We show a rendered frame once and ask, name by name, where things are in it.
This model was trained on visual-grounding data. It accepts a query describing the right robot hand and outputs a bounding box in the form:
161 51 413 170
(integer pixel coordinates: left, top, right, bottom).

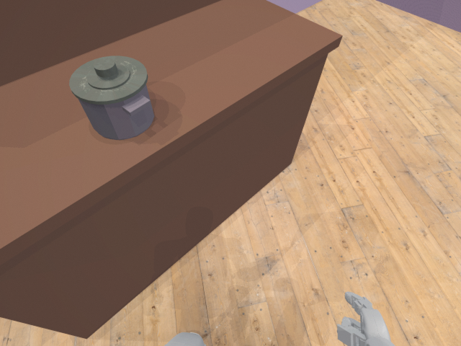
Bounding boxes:
337 291 391 346

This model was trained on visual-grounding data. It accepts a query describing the pot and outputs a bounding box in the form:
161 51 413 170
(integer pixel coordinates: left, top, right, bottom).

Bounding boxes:
79 85 154 140

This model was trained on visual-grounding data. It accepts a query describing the knob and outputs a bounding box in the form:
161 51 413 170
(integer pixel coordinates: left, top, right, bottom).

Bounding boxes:
94 58 117 78

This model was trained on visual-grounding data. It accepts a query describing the table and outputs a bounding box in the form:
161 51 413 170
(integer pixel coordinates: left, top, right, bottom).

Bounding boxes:
0 0 343 339

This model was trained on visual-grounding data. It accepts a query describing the lid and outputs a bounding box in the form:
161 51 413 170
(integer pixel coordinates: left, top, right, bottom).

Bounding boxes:
69 56 148 105

